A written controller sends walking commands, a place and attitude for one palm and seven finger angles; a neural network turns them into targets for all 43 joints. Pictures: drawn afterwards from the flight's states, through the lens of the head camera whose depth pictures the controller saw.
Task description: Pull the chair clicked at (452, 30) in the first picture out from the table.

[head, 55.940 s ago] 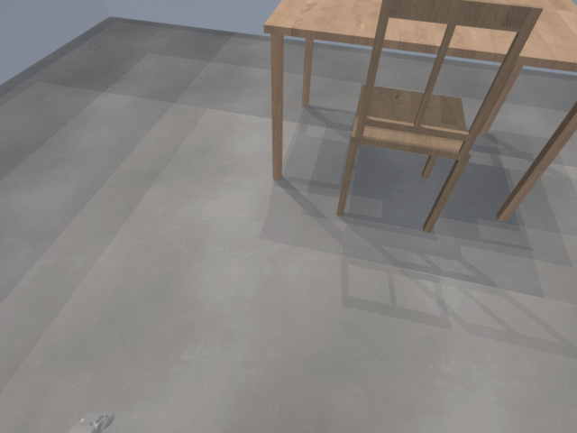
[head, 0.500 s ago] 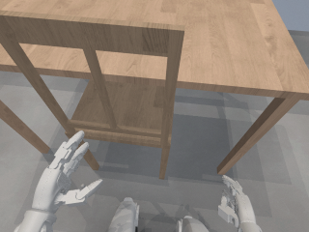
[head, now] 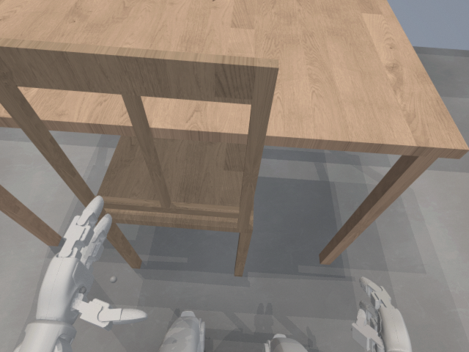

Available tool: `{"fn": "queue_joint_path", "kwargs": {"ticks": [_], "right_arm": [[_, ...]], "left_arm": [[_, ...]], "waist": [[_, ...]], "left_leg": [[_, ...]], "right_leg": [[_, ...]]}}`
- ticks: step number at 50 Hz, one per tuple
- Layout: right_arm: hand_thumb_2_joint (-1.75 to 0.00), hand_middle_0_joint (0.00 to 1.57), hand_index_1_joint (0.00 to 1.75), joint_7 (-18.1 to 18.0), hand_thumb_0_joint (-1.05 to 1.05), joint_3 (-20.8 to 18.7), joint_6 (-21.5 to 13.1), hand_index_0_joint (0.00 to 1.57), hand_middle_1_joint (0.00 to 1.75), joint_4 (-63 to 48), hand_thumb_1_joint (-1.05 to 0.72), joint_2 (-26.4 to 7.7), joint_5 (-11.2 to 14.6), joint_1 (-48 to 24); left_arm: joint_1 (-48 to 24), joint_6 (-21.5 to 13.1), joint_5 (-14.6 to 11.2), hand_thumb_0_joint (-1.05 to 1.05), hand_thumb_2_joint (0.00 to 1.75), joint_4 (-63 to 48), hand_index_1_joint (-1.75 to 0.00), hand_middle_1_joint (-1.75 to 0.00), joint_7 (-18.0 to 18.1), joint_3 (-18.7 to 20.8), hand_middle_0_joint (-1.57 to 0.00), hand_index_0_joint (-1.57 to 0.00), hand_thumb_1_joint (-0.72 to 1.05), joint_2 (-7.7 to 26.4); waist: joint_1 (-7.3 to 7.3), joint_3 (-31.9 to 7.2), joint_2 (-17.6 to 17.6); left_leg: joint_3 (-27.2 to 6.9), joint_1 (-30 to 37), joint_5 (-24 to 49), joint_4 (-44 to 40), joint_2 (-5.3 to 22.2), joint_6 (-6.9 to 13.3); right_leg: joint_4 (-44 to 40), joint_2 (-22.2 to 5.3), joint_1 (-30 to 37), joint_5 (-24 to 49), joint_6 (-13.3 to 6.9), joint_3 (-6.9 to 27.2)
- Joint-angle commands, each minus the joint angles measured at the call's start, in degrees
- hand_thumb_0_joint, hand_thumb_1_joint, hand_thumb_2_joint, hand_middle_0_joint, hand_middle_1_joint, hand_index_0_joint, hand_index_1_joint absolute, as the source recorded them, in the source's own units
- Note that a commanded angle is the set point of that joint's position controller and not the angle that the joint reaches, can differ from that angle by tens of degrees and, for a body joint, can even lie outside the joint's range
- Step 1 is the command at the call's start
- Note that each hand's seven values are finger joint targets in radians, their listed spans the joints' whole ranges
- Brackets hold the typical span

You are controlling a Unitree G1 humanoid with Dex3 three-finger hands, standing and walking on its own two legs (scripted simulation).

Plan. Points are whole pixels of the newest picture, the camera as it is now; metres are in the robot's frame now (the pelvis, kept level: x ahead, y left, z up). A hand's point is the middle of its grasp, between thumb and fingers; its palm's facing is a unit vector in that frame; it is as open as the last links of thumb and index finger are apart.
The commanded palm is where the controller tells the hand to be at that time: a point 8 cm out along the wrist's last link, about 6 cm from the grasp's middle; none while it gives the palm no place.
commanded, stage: raise the hand toward the chair's back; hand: left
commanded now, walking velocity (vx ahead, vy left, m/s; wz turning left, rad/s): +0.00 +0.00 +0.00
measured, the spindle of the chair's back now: (152, 162) +0.45 +0.18 +0.02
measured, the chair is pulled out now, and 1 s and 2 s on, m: -0.10 -0.10 -0.10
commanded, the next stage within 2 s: aim the fingers beside a spindle in 0.92 s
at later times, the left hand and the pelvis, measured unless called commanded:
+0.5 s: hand (93, 261) +0.25 +0.22 +0.05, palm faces -0.04 -1.00 -0.06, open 16.9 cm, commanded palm +0.22 +0.27 +0.06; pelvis +0.00 +0.01 +0.01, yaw +0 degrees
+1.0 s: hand (95, 261) +0.25 +0.21 +0.05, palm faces -0.03 -1.00 -0.07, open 16.9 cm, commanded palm +0.22 +0.27 +0.06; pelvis +0.00 +0.01 +0.01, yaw +0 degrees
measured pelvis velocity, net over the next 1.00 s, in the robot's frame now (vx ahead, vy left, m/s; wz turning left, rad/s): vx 0.00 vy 0.01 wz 0.00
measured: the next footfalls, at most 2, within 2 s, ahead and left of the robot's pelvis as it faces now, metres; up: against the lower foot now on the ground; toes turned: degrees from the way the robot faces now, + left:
none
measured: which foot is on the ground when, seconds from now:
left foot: down 0.00-1.00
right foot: down 0.00-1.00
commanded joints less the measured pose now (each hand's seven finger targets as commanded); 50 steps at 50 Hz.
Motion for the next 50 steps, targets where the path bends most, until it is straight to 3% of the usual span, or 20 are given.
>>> {"fn": "queue_joint_path", "kwargs": {"ticks": [1,18,21,26,33,50], "right_arm": [[-0.90,0.20,0.30,-0.51,0.00,-2.08,-1.86,0.20,0.30,-9.01,-0.90,-7.71,0.12,-1.24],[-0.90,0.20,0.30,-0.65,0.00,-0.97,-1.61,0.20,0.30,-9.14,-0.90,-8.77,0.16,-0.54],[-0.90,0.20,0.30,-0.69,0.00,-1.02,-1.91,0.20,0.30,-9.17,-0.90,-8.99,0.30,0.04],[-0.90,0.20,0.30,-0.38,0.00,-1.22,-2.15,0.20,0.30,-8.89,-0.90,-9.00,0.37,0.00],[-0.90,0.20,0.30,-0.07,0.00,-1.48,-2.36,0.20,0.30,-8.69,-0.90,-9.07,0.25,0.18],[-0.90,0.20,0.30,-0.20,0.00,-1.12,-2.05,0.20,0.30,-8.97,-0.90,-8.86,0.30,0.05]], "left_arm": [[-2.34,-2.05,-1.12,0.00,0.30,-10.11,-0.08,-0.08,-0.58,4.35,-0.06,-0.06,-0.50,7.20],[-8.74,0.38,-2.58,0.00,0.30,-7.36,-0.08,-0.08,-3.53,8.15,-0.06,-0.06,-0.50,10.72],[-9.81,0.26,-3.07,0.00,0.30,-8.00,-0.08,-0.08,-3.89,8.40,-0.06,-0.06,-0.50,11.01],[-8.59,0.32,-3.23,0.00,0.30,-6.39,-0.08,-0.08,-3.81,7.63,-0.06,-0.06,-0.50,9.91],[-8.40,-0.73,-2.53,0.00,0.30,-8.06,-0.08,-0.08,-2.66,9.03,-0.06,-0.06,-0.50,11.61],[-8.70,-0.57,-2.74,0.00,0.30,-7.34,-0.08,-0.08,-3.37,7.79,-0.06,-0.06,-0.50,10.22]], "waist": [[0.08,-11.57,2.57],[0.20,-11.21,3.22],[0.03,-12.58,3.53],[0.01,-10.86,2.97],[0.41,-12.30,4.21],[-0.07,-12.16,3.17]], "left_leg": [[-1.60,19.05,10.28,-9.74,-0.89,1.48],[-2.58,20.88,10.40,-11.66,-0.94,1.42],[-2.42,22.02,10.69,-12.07,-0.89,1.39],[-2.40,21.15,10.08,-12.54,-0.99,1.31],[-2.41,21.97,12.16,-12.11,-0.73,1.33],[-2.34,21.49,11.54,-11.62,-0.87,1.40]], "right_leg": [[-11.37,0.53,-0.04,13.33,-0.14,0.87],[-12.93,0.94,1.17,12.67,-0.32,0.25],[-13.26,0.87,1.56,12.87,-0.25,0.31],[-13.66,0.92,1.49,12.36,-0.20,0.20],[-12.74,1.00,1.31,13.47,-0.31,0.18],[-12.74,0.89,1.15,13.57,-0.16,0.31]]}}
